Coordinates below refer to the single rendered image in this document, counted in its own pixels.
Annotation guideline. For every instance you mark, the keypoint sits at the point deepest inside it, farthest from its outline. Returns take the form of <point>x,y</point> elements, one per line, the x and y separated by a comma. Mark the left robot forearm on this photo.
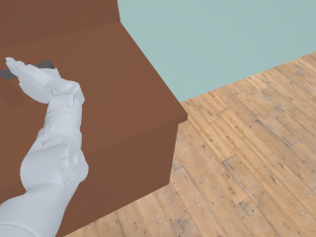
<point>63,116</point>

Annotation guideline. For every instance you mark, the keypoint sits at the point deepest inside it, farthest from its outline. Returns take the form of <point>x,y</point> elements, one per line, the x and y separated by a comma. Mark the tap lever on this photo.
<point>7,74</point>

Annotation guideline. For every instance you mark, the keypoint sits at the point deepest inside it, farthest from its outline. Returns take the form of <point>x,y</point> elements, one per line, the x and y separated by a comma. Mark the counter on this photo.
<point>130,117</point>

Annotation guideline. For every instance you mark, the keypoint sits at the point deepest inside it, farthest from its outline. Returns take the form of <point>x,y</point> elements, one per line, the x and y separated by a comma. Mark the left robot upper arm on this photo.
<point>50,176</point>

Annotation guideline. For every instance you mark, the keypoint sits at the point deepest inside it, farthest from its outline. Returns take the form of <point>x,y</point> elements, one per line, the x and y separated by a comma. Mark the left robot hand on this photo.
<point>32,79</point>

